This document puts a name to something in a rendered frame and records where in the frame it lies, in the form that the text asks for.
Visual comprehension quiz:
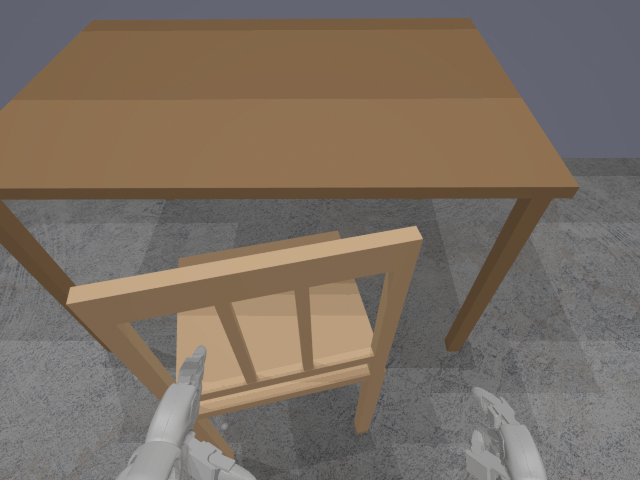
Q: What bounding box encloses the chair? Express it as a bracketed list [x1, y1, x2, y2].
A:
[66, 226, 423, 460]

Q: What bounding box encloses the right robot hand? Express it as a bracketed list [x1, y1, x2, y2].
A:
[465, 387, 547, 480]

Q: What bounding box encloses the left robot hand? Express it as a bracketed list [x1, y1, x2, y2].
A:
[145, 345, 256, 480]

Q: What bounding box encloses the table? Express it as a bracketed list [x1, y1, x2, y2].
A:
[0, 18, 579, 351]

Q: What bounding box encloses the left robot forearm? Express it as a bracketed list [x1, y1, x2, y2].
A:
[115, 441, 183, 480]

